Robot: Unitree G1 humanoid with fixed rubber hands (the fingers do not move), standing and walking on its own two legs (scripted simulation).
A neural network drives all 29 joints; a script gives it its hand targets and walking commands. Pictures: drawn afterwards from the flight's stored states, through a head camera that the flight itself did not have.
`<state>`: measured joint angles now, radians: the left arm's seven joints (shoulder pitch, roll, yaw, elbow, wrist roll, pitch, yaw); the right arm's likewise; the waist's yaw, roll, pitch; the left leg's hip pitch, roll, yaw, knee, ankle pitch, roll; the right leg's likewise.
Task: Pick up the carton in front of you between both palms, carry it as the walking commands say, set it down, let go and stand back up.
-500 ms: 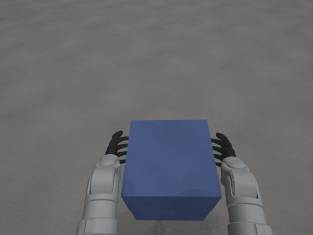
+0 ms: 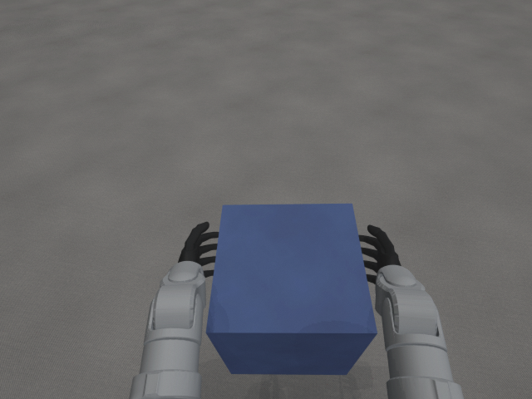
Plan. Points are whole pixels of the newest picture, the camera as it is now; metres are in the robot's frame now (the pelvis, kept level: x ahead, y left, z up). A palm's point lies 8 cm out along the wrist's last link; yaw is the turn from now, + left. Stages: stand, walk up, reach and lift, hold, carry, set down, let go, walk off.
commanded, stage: carry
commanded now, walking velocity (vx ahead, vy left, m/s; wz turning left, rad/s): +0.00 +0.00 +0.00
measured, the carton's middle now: (287, 294) +0.29 +0.00 -0.04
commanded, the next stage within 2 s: hold in 0.08 s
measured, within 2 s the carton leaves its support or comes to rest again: neither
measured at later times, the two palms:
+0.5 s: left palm (205, 259) +0.30 +0.13 +0.05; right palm (407, 293) +0.25 -0.17 +0.05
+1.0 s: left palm (215, 291) +0.33 +0.14 -0.12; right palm (368, 305) +0.31 -0.16 -0.12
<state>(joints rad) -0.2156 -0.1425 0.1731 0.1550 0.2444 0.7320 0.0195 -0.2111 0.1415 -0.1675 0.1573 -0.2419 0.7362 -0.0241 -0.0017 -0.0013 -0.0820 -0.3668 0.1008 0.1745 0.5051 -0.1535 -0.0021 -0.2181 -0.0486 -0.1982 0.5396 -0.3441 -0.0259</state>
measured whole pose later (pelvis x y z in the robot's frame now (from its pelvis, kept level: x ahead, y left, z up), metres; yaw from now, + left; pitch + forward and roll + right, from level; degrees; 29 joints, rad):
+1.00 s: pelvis -0.05 +0.05 -0.05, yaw -10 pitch +20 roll +0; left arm -0.53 -0.22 0.46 0.46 0.34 0.21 0.05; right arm -0.62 0.09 -0.42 0.64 -0.33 0.17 0.04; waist 0.03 -0.02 0.07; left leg -0.96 -0.04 -0.06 0.83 -0.22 -0.01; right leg -0.89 0.06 0.11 0.89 -0.35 0.03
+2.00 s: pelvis -0.09 +0.04 -0.30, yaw -12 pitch +47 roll -1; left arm -0.96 -0.04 0.58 0.62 0.19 0.22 0.07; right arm -1.17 -0.08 -0.27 0.93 -0.17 0.20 -0.09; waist 0.13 -0.07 -0.10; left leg -2.17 -0.09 -0.10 1.77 -0.42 -0.09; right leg -2.11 0.18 0.07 1.85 -0.57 0.05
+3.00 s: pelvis -0.10 +0.03 -0.38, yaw -12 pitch +43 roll +3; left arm -1.17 0.09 0.58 0.88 0.13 0.14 0.04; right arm -1.45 -0.22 -0.05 1.23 -0.04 0.13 -0.11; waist 0.18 -0.07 0.18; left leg -2.31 -0.03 -0.06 2.04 -0.48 -0.10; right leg -2.28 0.19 0.04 2.15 -0.61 0.02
